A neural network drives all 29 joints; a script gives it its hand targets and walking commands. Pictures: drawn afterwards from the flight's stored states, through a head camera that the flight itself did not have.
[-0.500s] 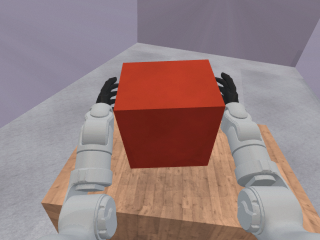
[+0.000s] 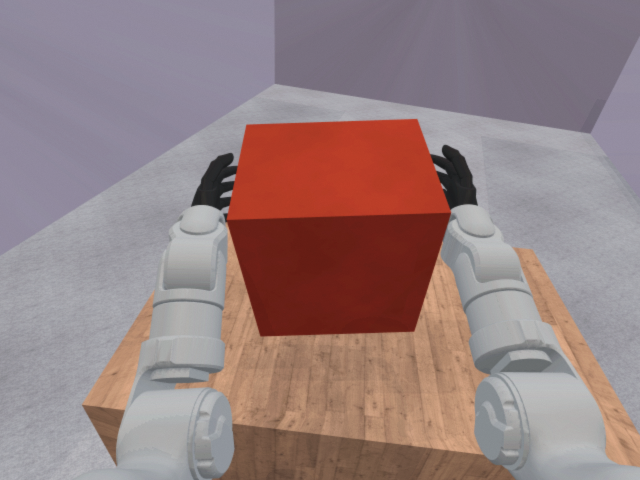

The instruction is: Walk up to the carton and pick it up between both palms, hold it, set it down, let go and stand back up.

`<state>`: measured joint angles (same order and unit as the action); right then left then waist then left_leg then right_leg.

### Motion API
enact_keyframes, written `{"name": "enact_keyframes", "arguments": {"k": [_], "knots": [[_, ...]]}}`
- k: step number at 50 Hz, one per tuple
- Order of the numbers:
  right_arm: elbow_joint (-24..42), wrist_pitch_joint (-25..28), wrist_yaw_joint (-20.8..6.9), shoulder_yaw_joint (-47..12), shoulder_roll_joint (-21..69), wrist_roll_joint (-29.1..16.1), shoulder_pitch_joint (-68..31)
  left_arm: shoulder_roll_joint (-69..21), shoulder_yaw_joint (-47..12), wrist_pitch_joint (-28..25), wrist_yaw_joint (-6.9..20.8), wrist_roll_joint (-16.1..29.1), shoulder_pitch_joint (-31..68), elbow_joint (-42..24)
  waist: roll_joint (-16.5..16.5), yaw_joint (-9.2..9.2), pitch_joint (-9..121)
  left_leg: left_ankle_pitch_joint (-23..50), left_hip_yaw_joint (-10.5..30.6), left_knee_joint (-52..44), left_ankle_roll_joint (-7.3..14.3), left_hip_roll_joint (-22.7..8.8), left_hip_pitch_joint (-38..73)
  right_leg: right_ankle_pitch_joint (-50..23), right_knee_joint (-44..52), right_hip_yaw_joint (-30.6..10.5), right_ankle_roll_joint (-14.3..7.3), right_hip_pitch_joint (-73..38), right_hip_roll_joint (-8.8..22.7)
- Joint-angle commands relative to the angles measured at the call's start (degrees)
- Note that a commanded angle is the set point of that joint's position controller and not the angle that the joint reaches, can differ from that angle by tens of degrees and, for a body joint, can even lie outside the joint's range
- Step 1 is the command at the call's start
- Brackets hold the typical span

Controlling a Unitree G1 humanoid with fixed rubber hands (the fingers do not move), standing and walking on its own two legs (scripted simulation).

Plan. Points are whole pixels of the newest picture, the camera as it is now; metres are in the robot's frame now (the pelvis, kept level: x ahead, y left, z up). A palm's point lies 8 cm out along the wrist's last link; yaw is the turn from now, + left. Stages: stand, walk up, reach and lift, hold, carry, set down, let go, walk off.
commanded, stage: hold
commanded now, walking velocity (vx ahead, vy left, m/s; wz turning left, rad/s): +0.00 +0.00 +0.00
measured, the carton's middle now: (334, 233) +0.39 +0.02 +0.17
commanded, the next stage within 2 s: set down in 0.62 s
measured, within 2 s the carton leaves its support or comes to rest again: neither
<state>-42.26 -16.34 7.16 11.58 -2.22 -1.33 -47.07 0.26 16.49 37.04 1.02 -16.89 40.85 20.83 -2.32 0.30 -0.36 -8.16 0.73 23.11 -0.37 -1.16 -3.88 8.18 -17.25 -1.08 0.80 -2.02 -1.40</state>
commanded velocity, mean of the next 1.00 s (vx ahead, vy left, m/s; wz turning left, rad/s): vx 0.00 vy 0.00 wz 0.00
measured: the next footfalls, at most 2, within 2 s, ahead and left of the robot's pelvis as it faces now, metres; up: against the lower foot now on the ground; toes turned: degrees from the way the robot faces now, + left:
none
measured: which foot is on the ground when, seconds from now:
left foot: down 0.00-1.00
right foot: down 0.00-1.00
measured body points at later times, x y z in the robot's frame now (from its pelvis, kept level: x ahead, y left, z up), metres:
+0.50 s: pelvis +0.00 +0.00 +0.00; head -0.08 +0.03 +0.44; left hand +0.37 +0.18 +0.21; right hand +0.39 -0.13 +0.23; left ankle +0.07 +0.11 -0.74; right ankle +0.03 -0.13 -0.74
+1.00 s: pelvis +0.00 +0.00 +0.00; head -0.07 +0.03 +0.44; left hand +0.37 +0.18 +0.22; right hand +0.40 -0.13 +0.25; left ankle +0.07 +0.11 -0.74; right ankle +0.03 -0.13 -0.74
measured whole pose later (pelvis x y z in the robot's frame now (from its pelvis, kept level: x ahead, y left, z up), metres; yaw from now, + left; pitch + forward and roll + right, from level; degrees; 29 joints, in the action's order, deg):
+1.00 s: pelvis +0.00 +0.00 +0.00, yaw +0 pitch -11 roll -2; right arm -41.1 -7.6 7.1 10.6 -2.0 -2.4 -47.0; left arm 0.3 17.4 31.2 4.2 -20.4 39.7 18.8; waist -2.8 0.3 -0.6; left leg -8.0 0.7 22.2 -0.3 -1.2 -3.4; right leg 8.5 -17.2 -1.1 0.8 -2.1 -1.4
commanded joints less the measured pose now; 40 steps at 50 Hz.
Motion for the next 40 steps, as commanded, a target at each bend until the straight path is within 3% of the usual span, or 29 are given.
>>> {"name": "enact_keyframes", "arguments": {"k": [1, 5, 8, 9, 10, 13, 14, 16, 17, 20, 24, 27, 28, 31, 32, 33, 34, 35, 37, 38, 39, 40], "knots": [[12.3, 1.9, -4.4, -17.9, 31.5, -7.1, -31.8, -32.6, -22.3, -3.8, 10.6, 5.7, 33.9, -10.6, 1.0, -7.8, 17.0, 3.7, -2.6, -9.3, -0.2, 3.1, 5.7, -2.2, 4.7, 4.1, -0.1, 0.2, -1.1], [11.7, 2.0, -4.6, -17.9, 30.7, -7.6, -31.3, -32.7, -22.9, -3.9, 10.1, 5.7, 33.9, -10.3, 2.8, -7.91, 17.1, 3.9, -2.2, -9.2, -0.5, 2.8, 7.7, -1.9, 4.7, 4.2, -0.2, 2.0, -0.9], [11.1, 2.0, -4.6, -17.6, 30.9, -6.8, -30.8, -33.4, -22.6, -3.9, 10.3, 5.5, 33.8, -10.2, 2.4, -8.36, 16.9, 4.7, -2.3, -9.2, -0.6, 2.8, 6.8, -2.6, 4.9, 4.3, -0.4, 0.6, -1.1], [12.1, 2.0, -4.5, -18.8, 32.4, -7.4, -30.5, -33.3, -22.7, -3.9, 10.4, 5.5, 33.8, -12.2, 1.7, -7.46, 17.7, 5.5, -2.8, -8.9, -0.4, 2.8, 6.6, -3.6, 4.8, 4.1, -0.2, -0.9, -1.1], [11.3, 1.8, -4.6, -17.9, 31.0, -7.0, -31.3, -33.8, -22.9, -3.8, 10.5, 5.6, 34.2, -10.4, 2.2, -8.54, 17.1, 3.7, -2.5, -9.3, -0.6, 2.8, 6.9, -1.8, 5.1, 4.4, -0.3, 0.4, -1.1], [10.5, 1.6, -4.7, -17.1, 31.3, -6.2, -30.9, -32.9, -21.1, -3.5, 10.8, 5.0, 33.3, -8.8, 0.6, -7.58, 14.9, 1.6, -2.9, -10.2, 0.3, 3.0, 4.8, -0.1, 5.1, 4.3, -0.4, 0.0, -1.0], [9.1, 1.5, -4.7, -16.6, 31.5, -6.5, -30.0, -33.2, -21.8, -3.6, 11.0, 4.9, 34.6, -9.7, 2.3, -8.21, 15.0, 1.8, -2.6, -9.9, -0.1, 2.9, 5.0, -0.4, 4.8, 4.1, -0.4, 0.6, -1.0], [12.4, 2.5, -5.0, -17.7, 31.1, -7.1, -32.8, -33.5, -23.4, -4.0, 10.6, 6.1, 35.3, -10.7, 2.9, -7.57, 18.6, 2.6, -2.2, -9.5, -0.7, 2.9, 6.6, 0.3, 4.6, 4.9, -0.7, 1.6, -1.4], [13.8, 2.8, -5.1, -17.7, 31.1, -6.8, -33.1, -34.3, -24.5, -4.0, 10.2, 7.1, 35.3, -12.2, 2.5, -8.54, 19.6, 4.4, -2.1, -9.4, -0.6, 2.7, 7.1, -2.0, 4.1, 5.0, -0.4, 0.9, -1.3], [10.5, 1.9, -4.7, -17.0, 30.7, -6.8, -31.0, -32.2, -22.1, -3.9, 10.3, 5.5, 34.0, -9.7, 1.5, -8.15, 15.2, 2.3, -2.4, -9.8, 0.1, 3.1, 5.5, -0.7, 5.1, 4.2, 0.0, 1.0, -0.8], [12.1, 2.3, -4.8, -18.3, 31.6, -7.1, -32.1, -33.6, -23.1, -4.2, 10.0, 5.9, 34.8, -11.1, 2.3, -7.15, 18.0, 3.3, -2.5, -9.7, -0.3, 2.9, 6.8, -1.0, 4.9, 4.5, -0.3, 1.2, -1.1], [10.6, 2.1, -4.8, -17.2, 31.5, -6.7, -30.6, -33.0, -22.3, -4.0, 10.4, 5.7, 34.5, -10.8, 1.0, -8.15, 17.1, 3.3, -2.4, -9.6, 0.0, 3.0, 6.4, -1.4, 4.8, 4.5, -0.1, 1.0, -1.1], [10.4, 1.8, -4.6, -17.1, 31.3, -6.6, -29.9, -32.9, -22.0, -3.8, 10.6, 5.5, 34.4, -10.7, 2.0, -8.28, 16.0, 2.5, -2.5, -10.0, -0.1, 3.1, 5.8, -0.5, 5.1, 4.4, -0.4, 0.9, -0.9], [13.1, 2.4, -4.7, -18.4, 31.7, -7.0, -31.5, -33.5, -22.9, -3.8, 10.7, 5.8, 33.7, -11.9, 2.3, -7.57, 18.9, 4.9, -2.5, -9.2, -0.3, 3.0, 6.6, -2.7, 4.3, 4.8, -0.3, -0.2, -1.3], [17.3, 2.6, -5.3, -22.9, 31.3, -9.7, -34.0, -30.4, -20.2, -3.6, 10.9, 7.1, 32.1, -12.7, 1.1, -3.55, 19.3, 3.8, -3.4, -9.1, 1.1, 3.2, 5.4, -2.1, 3.7, 3.8, 1.1, -2.0, -1.2], [15.9, 2.3, -5.1, -23.3, 31.5, -10.6, -33.2, -30.0, -20.8, -3.5, 10.5, 7.2, 32.3, -13.9, 1.8, -4.25, 20.4, 4.6, -3.1, -9.0, 1.2, 3.3, 6.2, -3.7, 3.3, 3.5, 1.2, -2.2, -1.2], [14.9, 1.6, -5.0, -22.6, 30.6, -10.3, -31.6, -30.1, -21.1, -3.1, 10.7, 6.9, 32.0, -14.1, 1.6, -5.78, 18.2, 3.6, -3.0, -9.3, 1.1, 3.0, 6.1, -2.9, 3.4, 3.9, 1.1, -1.8, -1.0], [13.8, 1.9, -4.9, -20.1, 30.1, -8.8, -33.9, -29.3, -19.0, -2.8, 11.4, 6.0, 32.2, -10.0, 1.0, -5.49, 13.8, -0.4, -3.4, -10.3, 1.3, 3.1, 3.7, 1.4, 4.6, 3.7, 1.4, 0.5, -0.5], [14.3, 3.8, -5.3, -18.8, 31.3, -6.8, -34.9, -30.1, -18.6, -4.2, 12.0, 6.0, 34.3, -9.4, 0.8, -5.3, 16.2, -2.0, -3.5, -10.5, 1.1, 2.8, 3.1, 3.0, 4.7, 3.8, 1.1, 0.9, -0.6], [13.3, 4.7, -5.5, -17.1, 30.6, -5.8, -33.9, -30.8, -19.2, -4.7, 12.0, 6.0, 35.5, -9.5, 2.9, -6.49, 16.0, -3.0, -3.2, -11.2, 0.7, 2.5, 3.6, 4.0, 4.7, 4.4, 0.6, 1.8, -0.7], [15.3, 6.2, -5.7, -17.7, 31.5, -5.4, -35.6, -30.6, -19.2, -5.9, 11.9, 6.0, 37.1, -11.1, 2.7, -4.97, 19.3, -2.0, -3.7, -10.5, 0.5, 2.6, 4.0, 3.8, 3.7, 4.7, 0.7, 0.2, -0.8], [14.6, 7.2, -5.8, -16.5, 30.6, -3.8, -34.9, -30.3, -18.0, -6.5, 12.1, 4.9, 35.8, -9.4, 2.6, -5.36, 17.1, -3.5, -3.7, -11.4, 0.6, 2.4, 3.3, 5.4, 4.5, 4.8, 0.6, 0.7, -0.8]]}}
